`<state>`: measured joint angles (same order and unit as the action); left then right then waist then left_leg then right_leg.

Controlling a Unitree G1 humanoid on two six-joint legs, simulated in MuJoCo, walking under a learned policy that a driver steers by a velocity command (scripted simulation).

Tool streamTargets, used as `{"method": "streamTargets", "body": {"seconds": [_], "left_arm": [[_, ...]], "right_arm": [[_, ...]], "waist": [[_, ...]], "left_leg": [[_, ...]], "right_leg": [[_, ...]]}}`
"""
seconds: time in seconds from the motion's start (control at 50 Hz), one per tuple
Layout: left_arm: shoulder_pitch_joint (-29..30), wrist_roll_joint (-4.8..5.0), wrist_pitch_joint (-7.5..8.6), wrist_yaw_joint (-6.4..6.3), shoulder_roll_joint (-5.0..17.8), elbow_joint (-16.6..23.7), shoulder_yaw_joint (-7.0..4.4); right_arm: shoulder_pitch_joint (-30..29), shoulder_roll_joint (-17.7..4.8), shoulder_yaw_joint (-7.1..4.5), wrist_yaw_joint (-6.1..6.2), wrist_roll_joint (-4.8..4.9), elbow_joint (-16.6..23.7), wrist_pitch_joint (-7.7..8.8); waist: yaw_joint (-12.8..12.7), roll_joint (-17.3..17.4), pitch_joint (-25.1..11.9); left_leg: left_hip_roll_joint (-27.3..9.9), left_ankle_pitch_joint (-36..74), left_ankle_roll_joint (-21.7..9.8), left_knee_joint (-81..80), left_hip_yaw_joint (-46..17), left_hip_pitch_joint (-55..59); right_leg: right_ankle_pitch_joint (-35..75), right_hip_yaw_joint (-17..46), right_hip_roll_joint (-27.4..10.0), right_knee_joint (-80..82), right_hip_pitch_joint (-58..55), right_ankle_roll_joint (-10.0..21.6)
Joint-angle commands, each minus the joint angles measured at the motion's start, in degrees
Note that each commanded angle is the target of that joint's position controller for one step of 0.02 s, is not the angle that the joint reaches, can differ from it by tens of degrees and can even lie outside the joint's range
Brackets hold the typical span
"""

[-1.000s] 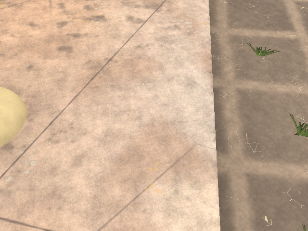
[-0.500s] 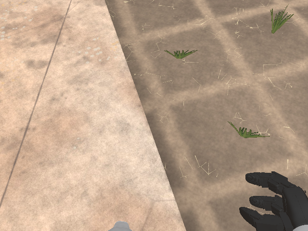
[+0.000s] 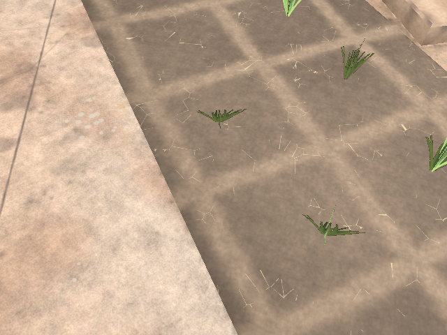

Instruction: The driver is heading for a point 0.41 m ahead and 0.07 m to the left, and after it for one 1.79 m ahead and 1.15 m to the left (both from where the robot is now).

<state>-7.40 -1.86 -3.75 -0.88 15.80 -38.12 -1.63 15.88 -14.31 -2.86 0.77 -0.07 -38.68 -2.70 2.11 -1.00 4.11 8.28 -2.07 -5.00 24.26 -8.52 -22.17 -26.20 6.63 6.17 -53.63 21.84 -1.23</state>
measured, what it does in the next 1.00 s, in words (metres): walks ahead, turning left: right foot, then left foot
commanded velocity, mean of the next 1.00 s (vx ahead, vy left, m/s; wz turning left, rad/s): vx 0.33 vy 0.00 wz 0.31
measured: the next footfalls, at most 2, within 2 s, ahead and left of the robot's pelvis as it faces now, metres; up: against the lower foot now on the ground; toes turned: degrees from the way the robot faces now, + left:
right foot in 0.16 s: +0.05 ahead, -0.08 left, +0.00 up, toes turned +17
left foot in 0.56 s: -0.05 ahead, +0.15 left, +0.00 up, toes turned +33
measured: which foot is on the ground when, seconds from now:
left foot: down 0.00-0.16, up 0.18-0.54, down 0.56-1.00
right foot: up 0.00-0.14, down 0.16-0.56, up 0.58-1.00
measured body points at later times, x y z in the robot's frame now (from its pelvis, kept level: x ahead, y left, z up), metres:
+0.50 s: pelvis -0.01 +0.03 +0.00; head +0.01 +0.04 +0.45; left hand +0.03 +0.34 -0.08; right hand +0.27 -0.14 -0.09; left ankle -0.07 +0.14 -0.70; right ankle +0.02 -0.09 -0.73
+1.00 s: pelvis +0.19 +0.18 -0.03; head +0.22 +0.20 +0.42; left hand +0.28 +0.48 -0.13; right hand +0.24 -0.08 -0.16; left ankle -0.08 +0.14 -0.73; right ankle +0.38 +0.19 -0.70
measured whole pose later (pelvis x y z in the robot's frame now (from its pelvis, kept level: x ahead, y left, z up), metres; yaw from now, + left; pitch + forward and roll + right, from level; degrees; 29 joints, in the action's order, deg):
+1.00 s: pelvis +0.19 +0.18 -0.03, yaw +18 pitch +3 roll -1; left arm -8.0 -0.5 -0.8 5.1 16.6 -38.6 -1.7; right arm 27.8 -14.1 -0.6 1.9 -2.3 -49.7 4.7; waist 1.8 -0.1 0.9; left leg 2.5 -26.5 0.2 7.9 14.8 18.6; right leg -6.9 -10.5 1.5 -47.0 42.6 8.4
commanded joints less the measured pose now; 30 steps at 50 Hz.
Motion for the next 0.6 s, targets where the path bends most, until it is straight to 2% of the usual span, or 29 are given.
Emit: {"method": "streamTargets", "body": {"seconds": [0.02,0.08,0.12,0.14,0.16,0.18,0.2,0.22,0.24,0.26,0.3,0.34,0.38,0.42,0.46,0.5,0.52,0.54,0.56,0.58,0.6], "left_arm": [[-4.01,0.49,0.57,-0.44,5.20,2.59,-1.41],[-4.80,1.05,1.48,-1.08,4.76,2.38,-0.98],[-9.30,1.14,2.41,-1.73,5.07,1.30,-1.06],[-13.09,0.87,3.00,-2.38,5.98,0.62,-1.37],[-15.71,0.80,3.68,-3.25,8.15,0.29,-2.04],[-10.03,1.80,3.97,-4.00,12.92,3.06,-3.27],[2.30,-0.19,3.83,-3.98,12.11,7.02,-2.67],[5.39,-0.41,4.00,-3.78,6.91,7.70,-1.48],[6.73,-0.39,4.54,-3.44,4.17,7.60,-0.61],[7.76,-0.57,5.01,-3.13,3.68,8.15,-0.20],[5.03,-0.48,5.29,-2.85,4.10,8.90,-0.14],[-0.54,-0.58,5.22,-2.41,5.26,7.50,-0.86],[-5.11,-0.75,5.12,-2.02,7.33,6.44,-1.99],[-5.71,-0.89,5.24,-1.26,8.81,6.23,-2.89],[-4.86,-0.92,5.15,-0.35,9.62,6.27,-3.49],[-7.20,-1.33,5.17,0.32,10.94,5.59,-4.26],[-7.18,-1.21,5.27,0.28,11.37,5.22,-4.51],[-6.37,-0.68,5.38,0.22,10.98,5.11,-4.34],[-5.96,-0.66,5.26,0.48,7.58,4.86,-3.24],[-1.15,-0.43,5.39,1.45,-0.67,8.75,-0.58],[6.73,-1.39,5.34,1.92,2.76,11.58,-1.37]], "right_arm": [[-2.48,-9.40,-3.66,0.05,-0.29,4.61,0.15],[-2.81,-9.60,-4.68,-0.19,-0.66,4.59,-0.65],[-5.54,-9.82,-5.30,-0.58,-0.84,5.32,-0.86],[-7.77,-9.63,-5.44,-0.72,-0.72,5.93,-0.76],[-8.16,-8.75,-5.35,-0.64,0.00,6.21,-0.46],[-2.30,-4.91,-4.83,-0.16,1.38,5.43,-0.58],[-2.93,-9.37,-5.80,0.38,-0.59,5.35,-0.05],[-3.31,-13.30,-6.64,0.17,-1.53,4.18,0.20],[-0.81,-12.18,-6.37,-0.44,-1.93,3.44,0.06],[1.50,-10.86,-5.87,-1.08,-1.82,2.82,-0.42],[0.88,-9.98,-5.09,-2.57,-0.96,2.95,-1.46],[-5.26,-9.13,-4.16,-3.61,-0.44,5.59,-1.83],[-8.55,-7.83,-3.36,-4.34,-0.53,7.17,-1.93],[-10.35,-6.75,-2.72,-4.78,-0.36,8.29,-2.09],[-10.46,-6.85,-2.63,-4.66,0.12,8.76,-2.17],[-11.04,-8.25,-2.73,-4.69,-0.10,9.36,-2.04],[-10.60,-8.87,-2.84,-4.98,-0.49,9.55,-1.90],[-6.36,-8.21,-2.63,-5.04,-1.21,7.78,-1.32],[4.82,-8.77,-2.99,-4.55,-1.54,3.15,-0.11],[14.36,-14.38,-3.95,-3.47,-2.19,1.97,1.32],[12.48,-15.73,-3.99,-2.17,-1.28,4.10,2.37]], "waist": [[-2.51,9.90,-8.85],[-2.15,11.41,-7.82],[-3.66,13.53,-7.42],[-5.65,14.36,-7.03],[-7.25,9.70,-7.90],[-3.91,-8.90,-12.16],[-1.84,-11.61,-5.38],[0.74,-4.15,-4.28],[3.01,-1.82,-5.26],[4.00,-0.93,-6.21],[1.59,-3.48,-5.90],[-2.13,-5.75,-4.76],[-4.68,-7.63,-5.54],[-5.15,-9.15,-5.75],[-4.62,-10.83,-6.00],[-5.56,-12.70,-8.02],[-4.84,-12.65,-7.47],[-2.11,-9.26,-6.92],[2.55,0.88,-8.59],[7.94,23.15,-9.37],[9.66,18.30,-1.99]], "left_leg": [[-10.54,-21.98,-2.31,-13.10,-22.37,8.72],[-8.95,-25.28,-0.15,-15.57,-23.74,5.53],[-6.04,-25.20,3.84,-18.08,-22.41,-0.10],[-3.77,-25.34,7.14,-18.78,-20.98,-4.35],[-0.21,-29.23,10.96,-13.48,-17.67,-10.47],[4.91,-34.28,9.98,11.15,-8.57,-11.45],[3.33,-31.58,9.73,29.55,1.05,-18.64],[-1.70,-26.34,9.47,39.92,2.01,-13.95],[-2.12,-22.62,8.48,45.43,2.06,-10.71],[-2.22,-19.54,8.26,50.30,2.53,-10.37],[-3.85,-17.36,9.13,52.20,5.62,-13.23],[-6.39,-16.80,10.27,44.46,7.58,-16.65],[-8.06,-19.81,10.56,37.57,8.65,-15.96],[-9.22,-22.84,9.43,30.27,10.29,-11.20],[-8.48,-25.28,8.03,23.67,13.38,-5.08],[-7.31,-25.73,5.86,17.90,15.77,0.15],[-6.80,-25.47,4.52,13.35,16.15,3.89],[-5.23,-22.60,2.92,6.96,16.65,13.15],[-5.57,-24.67,0.87,2.42,11.91,28.07],[-24.83,-46.30,-3.02,-9.71,-15.89,37.08],[-31.27,-51.30,-7.98,-17.21,-30.01,28.93]], "right_leg": [[0.65,-1.32,1.76,4.76,1.09,1.13],[1.72,-1.90,3.33,13.21,-4.45,3.27],[2.93,-3.53,5.09,23.11,-13.81,4.98],[5.44,-4.31,5.00,31.01,-20.57,5.94],[7.95,-1.71,0.27,39.41,-29.39,7.27],[-5.84,19.02,-19.01,45.17,-28.11,11.48],[1.23,27.54,-30.92,47.68,-14.44,17.73],[12.51,19.19,-27.88,45.43,-8.50,17.61],[20.78,11.76,-22.71,41.99,-6.59,14.84],[25.53,5.23,-18.67,39.46,-7.48,12.83],[30.23,-1.30,-16.27,37.11,-10.14,12.60],[34.23,-2.95,-17.00,35.37,-15.94,12.81],[40.21,-3.98,-19.10,33.12,-20.38,13.23],[41.02,-6.60,-20.54,31.51,-19.23,12.51],[41.95,-9.76,-20.80,29.22,-16.27,11.19],[18.13,-8.81,-22.07,31.67,-13.78,9.78],[4.23,-8.13,-22.20,32.40,-10.66,8.91],[-4.74,-8.87,-20.97,29.74,-3.27,8.11],[-10.17,-12.12,-17.36,19.52,7.49,6.83],[-15.16,-19.23,-10.55,-2.97,24.53,2.27],[-7.02,-11.12,-8.72,-9.36,35.66,2.11]]}}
